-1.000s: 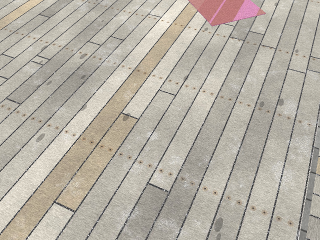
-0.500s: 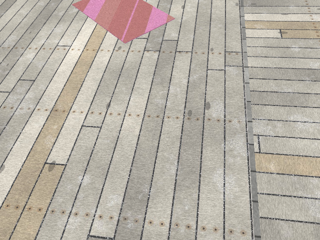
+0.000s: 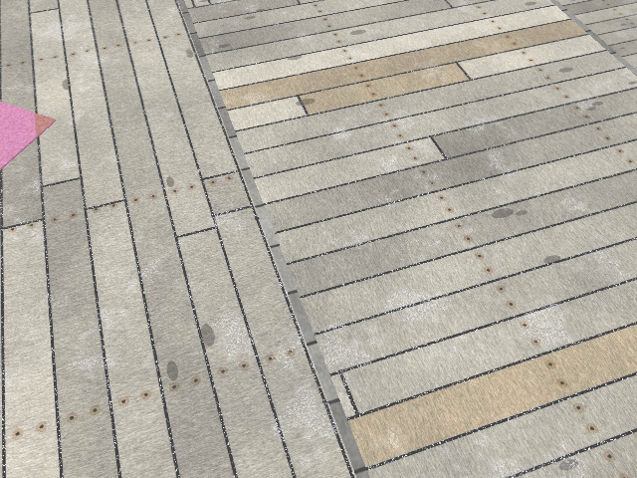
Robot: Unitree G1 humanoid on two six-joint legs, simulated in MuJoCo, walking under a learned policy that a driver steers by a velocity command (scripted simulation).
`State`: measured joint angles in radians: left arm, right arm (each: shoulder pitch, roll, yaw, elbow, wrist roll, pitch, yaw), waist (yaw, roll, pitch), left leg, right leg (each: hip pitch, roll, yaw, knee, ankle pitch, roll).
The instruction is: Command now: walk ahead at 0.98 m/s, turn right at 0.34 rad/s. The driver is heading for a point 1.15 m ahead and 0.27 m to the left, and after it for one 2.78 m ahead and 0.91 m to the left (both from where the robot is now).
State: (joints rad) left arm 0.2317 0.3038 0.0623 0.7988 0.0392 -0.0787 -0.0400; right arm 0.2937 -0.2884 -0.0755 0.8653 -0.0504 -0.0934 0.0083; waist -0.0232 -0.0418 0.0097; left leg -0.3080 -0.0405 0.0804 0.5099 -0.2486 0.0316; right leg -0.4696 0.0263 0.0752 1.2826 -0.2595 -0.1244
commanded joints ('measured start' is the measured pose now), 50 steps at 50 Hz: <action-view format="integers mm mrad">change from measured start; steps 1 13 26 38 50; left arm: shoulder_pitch -58 -148 110 106 -231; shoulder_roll -25 66 7 190 5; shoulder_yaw -30 -37 -10 18 -79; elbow -106 -158 57 16 -252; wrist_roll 14 14 -23 0 9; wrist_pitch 6 -7 -76 -10 10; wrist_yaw -15 -7 17 82 18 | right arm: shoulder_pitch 109 245 -69 294 74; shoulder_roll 2 -192 9 -195 -166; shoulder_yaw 16 1 38 -26 -31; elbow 10 76 -95 -9 -93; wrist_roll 19 32 29 23 54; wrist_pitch -42 -20 64 56 10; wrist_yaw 12 -9 49 33 0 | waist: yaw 7 106 1 -241 5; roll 78 173 1 12 29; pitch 60 -51 102 -163 104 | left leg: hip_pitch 119 380 -430 477 -146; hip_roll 266 267 178 -20 3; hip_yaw -382 7 -117 -67 -416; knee -353 -87 641 92 -347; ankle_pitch -109 1164 195 84 176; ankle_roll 144 82 53 283 267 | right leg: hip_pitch -256 195 292 190 -43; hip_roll -90 53 -204 -151 -145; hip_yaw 89 -212 -103 -285 -72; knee -65 -696 -1196 53 -456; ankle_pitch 10 125 267 824 239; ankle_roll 8 -48 38 130 197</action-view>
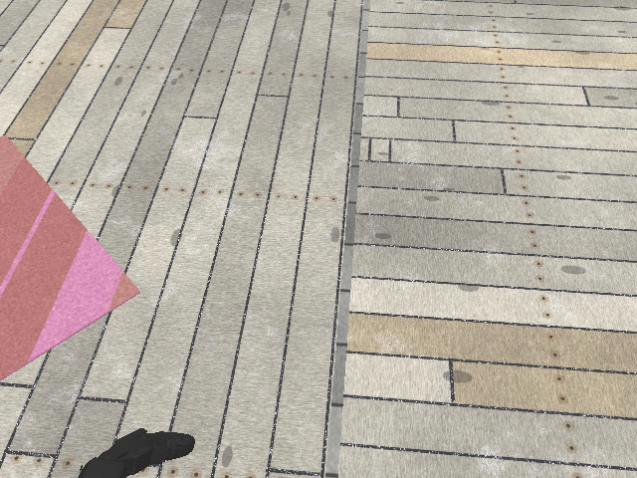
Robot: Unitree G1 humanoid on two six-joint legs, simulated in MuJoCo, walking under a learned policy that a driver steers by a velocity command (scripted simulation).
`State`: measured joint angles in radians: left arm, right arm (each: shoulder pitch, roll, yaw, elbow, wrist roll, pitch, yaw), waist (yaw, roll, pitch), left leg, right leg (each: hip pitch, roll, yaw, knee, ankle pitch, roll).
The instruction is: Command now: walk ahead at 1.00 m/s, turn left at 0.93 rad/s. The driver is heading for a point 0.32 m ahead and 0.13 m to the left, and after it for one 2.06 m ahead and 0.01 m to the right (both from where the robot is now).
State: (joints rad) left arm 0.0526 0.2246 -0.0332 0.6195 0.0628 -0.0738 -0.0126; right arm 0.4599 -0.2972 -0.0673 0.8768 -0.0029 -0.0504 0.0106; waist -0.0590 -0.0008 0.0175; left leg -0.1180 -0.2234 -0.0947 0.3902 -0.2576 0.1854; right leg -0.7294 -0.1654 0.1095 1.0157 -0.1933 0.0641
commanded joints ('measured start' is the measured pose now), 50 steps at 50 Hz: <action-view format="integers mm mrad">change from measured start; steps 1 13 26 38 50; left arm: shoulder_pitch -80 262 86 239 250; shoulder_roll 83 169 301 193 190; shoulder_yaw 16 86 153 121 156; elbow -80 -9 70 130 77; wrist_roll -25 -6 -125 -89 -65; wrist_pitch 3 -10 -22 111 139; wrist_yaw -12 31 43 54 5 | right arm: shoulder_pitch -71 -178 -284 -402 -400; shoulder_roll -163 -145 -102 -118 -88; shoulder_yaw -45 -20 -23 -12 -44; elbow -103 -204 -318 -266 -183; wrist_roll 9 -14 3 -33 35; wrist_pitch -32 6 44 19 59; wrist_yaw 3 -17 58 -28 -52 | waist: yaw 12 129 8 98 124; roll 11 -77 -56 89 41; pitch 76 -200 -69 -157 -106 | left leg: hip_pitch -288 -640 -199 -173 -169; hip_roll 181 203 200 526 501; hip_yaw -240 15 153 -11 250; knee -212 1009 246 -87 148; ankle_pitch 254 -132 210 442 33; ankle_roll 94 -113 -110 94 -114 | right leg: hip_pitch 240 915 585 259 510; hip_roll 73 -244 -91 68 125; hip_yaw -116 342 -266 -84 -180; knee -266 -606 -574 186 -487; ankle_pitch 243 260 712 -281 -10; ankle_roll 0 -205 -171 40 -135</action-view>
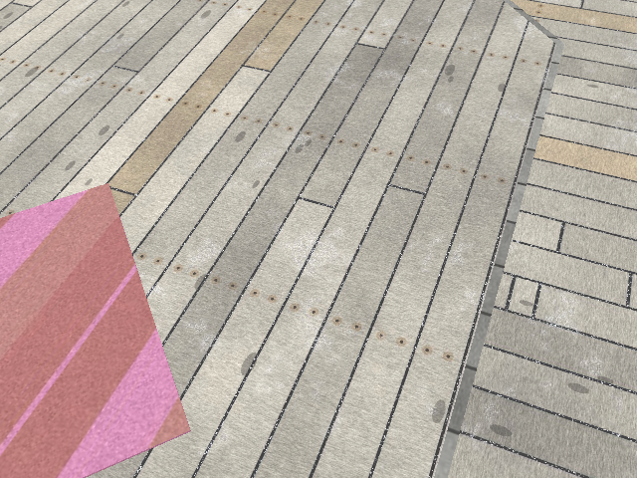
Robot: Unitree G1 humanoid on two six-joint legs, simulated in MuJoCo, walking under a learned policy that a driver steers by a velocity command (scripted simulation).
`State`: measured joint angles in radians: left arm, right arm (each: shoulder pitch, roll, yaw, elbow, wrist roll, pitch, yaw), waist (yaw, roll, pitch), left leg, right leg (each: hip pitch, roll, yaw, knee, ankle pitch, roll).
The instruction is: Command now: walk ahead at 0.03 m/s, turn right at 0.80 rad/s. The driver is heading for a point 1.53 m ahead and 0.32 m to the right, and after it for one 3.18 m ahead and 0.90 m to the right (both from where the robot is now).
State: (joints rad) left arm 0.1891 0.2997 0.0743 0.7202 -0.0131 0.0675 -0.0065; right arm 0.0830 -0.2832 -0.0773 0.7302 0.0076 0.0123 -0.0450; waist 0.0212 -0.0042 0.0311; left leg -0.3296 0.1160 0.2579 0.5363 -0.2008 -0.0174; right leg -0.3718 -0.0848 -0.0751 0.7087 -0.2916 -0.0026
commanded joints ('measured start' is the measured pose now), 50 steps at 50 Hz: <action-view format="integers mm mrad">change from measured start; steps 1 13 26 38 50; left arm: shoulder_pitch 142 25 0 -89 203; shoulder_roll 219 189 96 34 128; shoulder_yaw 76 69 18 -10 -1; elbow -35 -161 -214 -200 -79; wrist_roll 17 -11 20 -6 44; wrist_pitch -10 -47 -31 -143 -140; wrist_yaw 17 63 38 4 -7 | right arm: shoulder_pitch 11 -119 -12 186 82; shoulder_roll -68 -59 -155 -166 -103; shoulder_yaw -30 -26 -35 -26 -1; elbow -31 -80 -71 -32 -98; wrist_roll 2 -8 -32 17 -55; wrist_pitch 7 -32 -59 -80 -72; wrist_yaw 7 3 46 26 104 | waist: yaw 25 -14 6 -81 16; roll -212 -119 31 184 -98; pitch -43 -169 -173 -29 -10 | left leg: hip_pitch -165 -358 202 127 -559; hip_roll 43 -178 46 77 -20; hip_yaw -11 -392 -530 -551 -314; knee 287 348 -170 -389 561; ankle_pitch -251 -84 337 -325 -69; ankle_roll -10 -54 85 199 64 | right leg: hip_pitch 214 305 72 -142 385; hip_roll -131 -76 98 73 -178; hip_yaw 305 491 469 63 512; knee -334 -308 -50 35 -553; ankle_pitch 370 404 82 -31 -396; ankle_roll -156 -186 -78 10 -174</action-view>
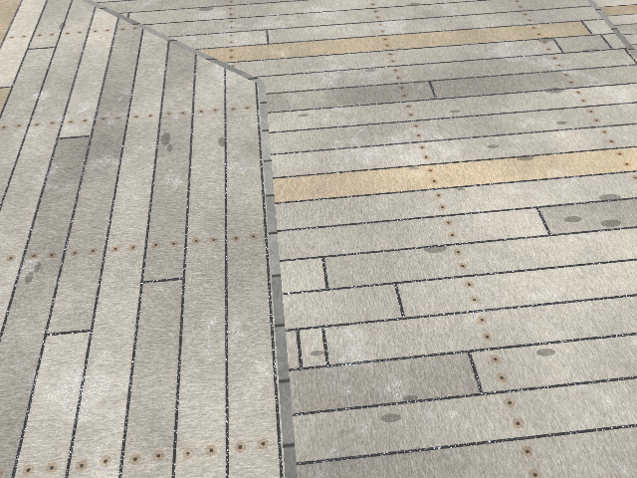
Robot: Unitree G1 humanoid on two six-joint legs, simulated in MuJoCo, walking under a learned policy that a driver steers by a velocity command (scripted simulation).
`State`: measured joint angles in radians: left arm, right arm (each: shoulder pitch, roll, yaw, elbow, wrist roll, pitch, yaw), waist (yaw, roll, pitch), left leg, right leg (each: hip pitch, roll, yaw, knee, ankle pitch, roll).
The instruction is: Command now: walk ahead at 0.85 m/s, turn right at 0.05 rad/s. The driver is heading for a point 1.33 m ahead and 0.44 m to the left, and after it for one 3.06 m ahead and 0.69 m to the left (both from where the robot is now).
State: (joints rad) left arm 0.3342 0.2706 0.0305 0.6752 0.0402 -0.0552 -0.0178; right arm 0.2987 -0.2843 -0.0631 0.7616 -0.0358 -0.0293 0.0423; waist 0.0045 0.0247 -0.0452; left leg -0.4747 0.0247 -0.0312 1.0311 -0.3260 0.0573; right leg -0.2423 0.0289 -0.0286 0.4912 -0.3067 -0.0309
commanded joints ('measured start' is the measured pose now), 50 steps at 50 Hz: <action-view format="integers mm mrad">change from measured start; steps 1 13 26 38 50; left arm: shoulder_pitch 60 153 -123 -125 -12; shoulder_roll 147 204 45 160 64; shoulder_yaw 38 49 -14 13 28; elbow -24 139 31 15 180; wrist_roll -10 -21 10 -4 -20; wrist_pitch -24 -48 9 -17 -80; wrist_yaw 7 7 -36 2 3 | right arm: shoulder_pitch -133 -346 77 181 -115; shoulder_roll -99 -75 -101 -247 -1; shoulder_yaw -12 20 -4 -21 32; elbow -124 -202 41 137 -55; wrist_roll -14 0 23 9 7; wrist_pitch -21 -4 -78 -68 27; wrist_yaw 25 26 -23 -54 20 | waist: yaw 25 11 25 125 -25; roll -138 -121 44 68 -96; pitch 90 133 161 -49 140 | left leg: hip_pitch -390 -31 233 563 -253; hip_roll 76 -36 150 153 134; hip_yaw -10 171 -213 -38 -3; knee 58 -408 -967 -553 201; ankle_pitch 88 195 -124 1177 195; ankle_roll -28 60 154 90 32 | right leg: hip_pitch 208 313 -490 75 63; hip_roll -262 -250 -175 28 -303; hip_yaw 413 34 69 -36 2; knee -374 -350 658 77 -385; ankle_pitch -342 850 144 175 119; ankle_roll -151 -119 -17 -73 -48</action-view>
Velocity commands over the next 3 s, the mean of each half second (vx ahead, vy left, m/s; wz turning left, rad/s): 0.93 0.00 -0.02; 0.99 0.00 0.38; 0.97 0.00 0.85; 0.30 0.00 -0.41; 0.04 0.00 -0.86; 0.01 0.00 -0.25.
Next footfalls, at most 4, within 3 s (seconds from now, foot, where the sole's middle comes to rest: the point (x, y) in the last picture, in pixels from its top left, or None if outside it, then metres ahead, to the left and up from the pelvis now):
0.32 left None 0.42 0.14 -0.77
0.78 right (357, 326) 0.89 -0.04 -0.77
1.24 left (251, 219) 1.25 0.25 -0.77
1.66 right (209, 128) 1.67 0.42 -0.77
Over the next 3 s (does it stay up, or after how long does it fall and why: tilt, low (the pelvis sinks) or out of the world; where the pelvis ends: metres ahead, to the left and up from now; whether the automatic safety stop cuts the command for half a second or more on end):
stays up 1.62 0.46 0.00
